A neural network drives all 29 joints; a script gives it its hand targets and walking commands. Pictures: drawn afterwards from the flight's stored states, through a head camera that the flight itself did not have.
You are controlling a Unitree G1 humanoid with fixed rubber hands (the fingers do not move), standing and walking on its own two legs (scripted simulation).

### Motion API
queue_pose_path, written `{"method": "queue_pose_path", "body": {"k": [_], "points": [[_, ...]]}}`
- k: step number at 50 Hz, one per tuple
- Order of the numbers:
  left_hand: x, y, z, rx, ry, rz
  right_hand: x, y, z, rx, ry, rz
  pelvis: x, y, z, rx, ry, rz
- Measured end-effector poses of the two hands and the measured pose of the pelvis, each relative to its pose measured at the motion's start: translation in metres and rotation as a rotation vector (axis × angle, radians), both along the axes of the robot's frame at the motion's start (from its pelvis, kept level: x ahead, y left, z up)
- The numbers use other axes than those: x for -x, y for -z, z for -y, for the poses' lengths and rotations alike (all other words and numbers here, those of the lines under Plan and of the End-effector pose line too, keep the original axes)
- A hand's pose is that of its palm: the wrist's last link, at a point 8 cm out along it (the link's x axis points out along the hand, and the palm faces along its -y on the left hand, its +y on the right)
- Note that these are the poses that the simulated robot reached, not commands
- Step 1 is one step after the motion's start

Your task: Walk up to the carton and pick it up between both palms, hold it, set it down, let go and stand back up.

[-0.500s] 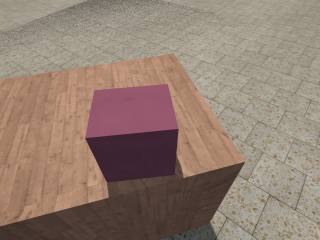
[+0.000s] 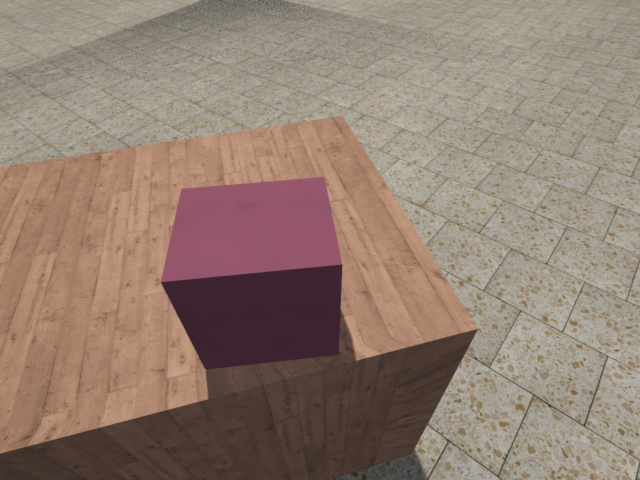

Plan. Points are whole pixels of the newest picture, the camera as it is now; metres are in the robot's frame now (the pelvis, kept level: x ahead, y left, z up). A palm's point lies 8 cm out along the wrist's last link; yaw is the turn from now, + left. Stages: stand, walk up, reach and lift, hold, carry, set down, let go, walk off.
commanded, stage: walk up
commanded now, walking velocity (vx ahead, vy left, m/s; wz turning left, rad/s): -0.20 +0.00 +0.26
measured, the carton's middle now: (263, 275) +0.42 +0.10 +0.03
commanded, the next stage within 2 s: none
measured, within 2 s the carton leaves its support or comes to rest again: neither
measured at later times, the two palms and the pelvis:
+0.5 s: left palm out of the picture -0.02 +0.27 -0.15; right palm out of the picture -0.04 -0.21 -0.12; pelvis -0.04 +0.02 +0.00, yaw +5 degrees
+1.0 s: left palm out of the picture -0.04 +0.15 -0.12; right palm out of the picture -0.07 -0.29 -0.15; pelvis -0.04 -0.07 +0.00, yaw +4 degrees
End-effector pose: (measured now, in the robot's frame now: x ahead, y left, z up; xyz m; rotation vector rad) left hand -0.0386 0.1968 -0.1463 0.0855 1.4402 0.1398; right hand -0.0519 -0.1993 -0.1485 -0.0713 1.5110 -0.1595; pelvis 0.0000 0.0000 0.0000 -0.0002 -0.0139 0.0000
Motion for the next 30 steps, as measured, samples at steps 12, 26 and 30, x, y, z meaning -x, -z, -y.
{"method": "queue_pose_path", "body": {"k": [12,26,30], "points": [[-0.002,0.015,-0.064,-0.14,-0.075,0.08,-0.039,0.01,0.013,0.084,-0.121,0.09,0.028,0.02,-0.017,0.001,-0.081,-0.011],[-0.02,0.006,-0.072,-0.037,-0.042,0.118,-0.008,-0.035,0.018,0.178,-0.09,0.106,0.039,-0.004,-0.02,0.074,-0.087,-0.03],[-0.018,0.004,-0.056,-0.031,-0.043,0.107,0.003,-0.037,0.035,0.174,-0.083,0.106,0.043,-0.006,-0.004,0.067,-0.079,-0.035]]}}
